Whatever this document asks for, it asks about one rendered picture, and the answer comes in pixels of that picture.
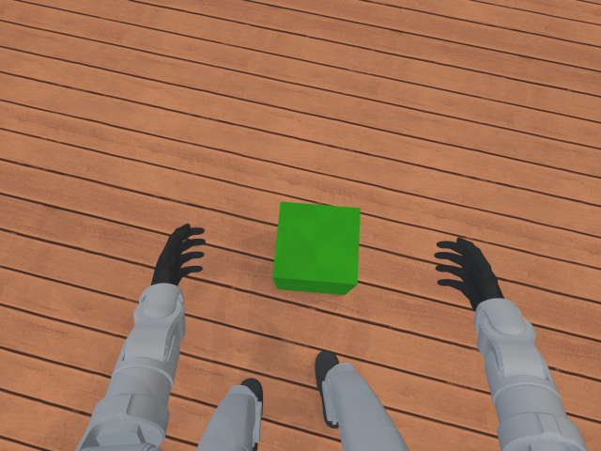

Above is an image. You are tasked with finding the left robot hand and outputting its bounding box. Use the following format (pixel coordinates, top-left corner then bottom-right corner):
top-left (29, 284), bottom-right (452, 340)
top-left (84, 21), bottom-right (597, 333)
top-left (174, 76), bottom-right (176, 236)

top-left (151, 224), bottom-right (206, 286)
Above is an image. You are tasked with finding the robot right forearm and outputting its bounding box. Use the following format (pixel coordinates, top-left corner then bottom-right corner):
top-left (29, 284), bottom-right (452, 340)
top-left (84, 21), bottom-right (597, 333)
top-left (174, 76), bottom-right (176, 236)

top-left (474, 298), bottom-right (589, 451)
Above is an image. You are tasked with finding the robot left thigh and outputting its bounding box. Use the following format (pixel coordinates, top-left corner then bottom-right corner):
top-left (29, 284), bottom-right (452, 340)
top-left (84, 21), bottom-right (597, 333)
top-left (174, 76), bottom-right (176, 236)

top-left (195, 394), bottom-right (262, 451)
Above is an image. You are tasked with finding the left robot shin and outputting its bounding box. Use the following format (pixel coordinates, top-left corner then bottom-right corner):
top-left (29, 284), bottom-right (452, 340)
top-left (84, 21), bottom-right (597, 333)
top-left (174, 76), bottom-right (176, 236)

top-left (226, 385), bottom-right (256, 398)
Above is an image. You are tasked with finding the carton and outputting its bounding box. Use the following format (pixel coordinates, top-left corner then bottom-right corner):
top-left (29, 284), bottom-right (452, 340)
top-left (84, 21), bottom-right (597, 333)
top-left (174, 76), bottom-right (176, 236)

top-left (272, 202), bottom-right (361, 295)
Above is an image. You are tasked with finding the right robot hand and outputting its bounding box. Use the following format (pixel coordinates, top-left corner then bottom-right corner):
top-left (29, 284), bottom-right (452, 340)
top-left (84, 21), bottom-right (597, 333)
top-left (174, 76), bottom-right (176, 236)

top-left (434, 238), bottom-right (504, 312)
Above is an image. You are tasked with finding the robot left forearm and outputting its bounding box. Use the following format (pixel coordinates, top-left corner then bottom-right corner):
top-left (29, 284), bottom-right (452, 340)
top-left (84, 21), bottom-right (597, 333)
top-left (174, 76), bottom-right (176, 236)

top-left (75, 283), bottom-right (186, 451)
